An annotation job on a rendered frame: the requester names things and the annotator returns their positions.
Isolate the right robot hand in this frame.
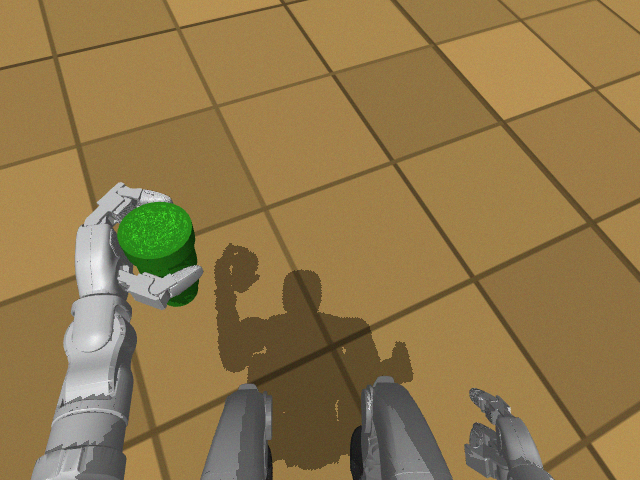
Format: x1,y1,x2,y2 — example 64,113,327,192
464,388,544,480

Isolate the left robot arm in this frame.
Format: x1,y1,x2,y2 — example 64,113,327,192
31,293,137,480

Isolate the cup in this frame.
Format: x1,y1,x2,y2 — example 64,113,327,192
117,202,199,307

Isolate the left robot hand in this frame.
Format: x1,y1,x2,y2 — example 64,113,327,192
75,182,203,310

